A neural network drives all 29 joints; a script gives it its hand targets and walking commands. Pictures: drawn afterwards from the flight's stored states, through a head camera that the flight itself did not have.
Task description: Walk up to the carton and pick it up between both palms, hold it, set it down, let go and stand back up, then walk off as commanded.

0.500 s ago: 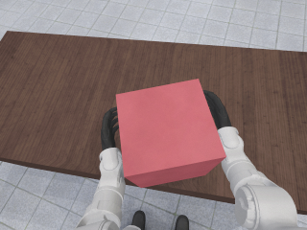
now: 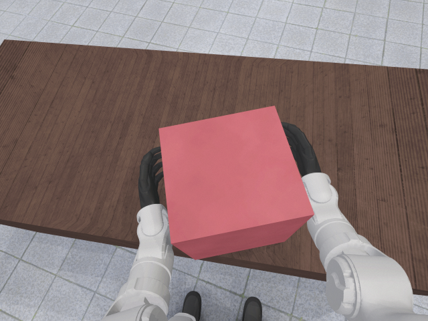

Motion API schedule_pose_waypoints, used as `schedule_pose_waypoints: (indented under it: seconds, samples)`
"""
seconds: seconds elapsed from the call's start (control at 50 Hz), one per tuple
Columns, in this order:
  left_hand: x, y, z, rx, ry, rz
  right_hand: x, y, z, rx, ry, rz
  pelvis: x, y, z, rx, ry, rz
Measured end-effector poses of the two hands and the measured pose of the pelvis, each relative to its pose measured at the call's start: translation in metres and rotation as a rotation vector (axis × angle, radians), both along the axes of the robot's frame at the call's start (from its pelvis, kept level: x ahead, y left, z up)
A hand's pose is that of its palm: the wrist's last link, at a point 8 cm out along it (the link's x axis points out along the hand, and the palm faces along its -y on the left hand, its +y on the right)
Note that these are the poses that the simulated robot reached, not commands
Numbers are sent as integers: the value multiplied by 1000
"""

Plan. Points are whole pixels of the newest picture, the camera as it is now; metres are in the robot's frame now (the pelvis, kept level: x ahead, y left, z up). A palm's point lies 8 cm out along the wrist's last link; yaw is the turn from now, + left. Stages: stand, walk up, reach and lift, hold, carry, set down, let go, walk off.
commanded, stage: set down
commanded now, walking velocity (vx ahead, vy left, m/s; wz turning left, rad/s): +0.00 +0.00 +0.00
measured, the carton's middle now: (229, 192) +0.36 +0.04 -0.08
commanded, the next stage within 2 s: none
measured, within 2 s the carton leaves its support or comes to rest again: neither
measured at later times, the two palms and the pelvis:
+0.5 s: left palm (150, 194) +0.33 +0.19 -0.04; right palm (305, 165) +0.43 -0.11 -0.05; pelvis -0.01 +0.00 +0.00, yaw +0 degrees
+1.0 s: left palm (146, 207) +0.31 +0.19 -0.05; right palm (329, 161) +0.43 -0.15 -0.04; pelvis -0.02 +0.01 -0.01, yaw -1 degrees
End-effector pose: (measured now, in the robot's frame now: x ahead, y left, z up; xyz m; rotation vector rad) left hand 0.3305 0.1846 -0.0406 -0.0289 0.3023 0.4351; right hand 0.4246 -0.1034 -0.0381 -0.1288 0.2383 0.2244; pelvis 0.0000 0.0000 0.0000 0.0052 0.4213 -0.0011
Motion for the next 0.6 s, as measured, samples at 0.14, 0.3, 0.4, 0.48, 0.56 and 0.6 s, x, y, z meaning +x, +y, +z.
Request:
schedule_pose_waypoints:
  seconds: [0.14, 0.3, 0.4, 0.48, 0.56, 0.6]
  samples:
    - [0, 0, 0, -4, -3, 2, 1, 0, 0, -2, 2, 0, -1, 0, 0, 0, 2, 0]
    - [1, 0, -1, -9, -7, 3, 1, 1, 0, -4, 4, 0, -2, 0, 0, 0, 6, 0]
    - [1, 1, -1, -8, -1, 4, 1, -1, -4, 2, 26, -12, -4, 1, -1, -1, 8, 0]
    - [1, 2, -3, 10, 11, -9, 1, -4, -12, 26, 58, -44, -6, 3, -2, -4, 19, -1]
    - [0, 4, -7, 36, 31, -44, 4, -5, -17, 29, 59, -48, -10, 5, -4, -8, 41, -2]
    - [0, 6, -9, 47, 36, -57, 6, -6, -17, 30, 54, -50, -12, 7, -5, -10, 53, -3]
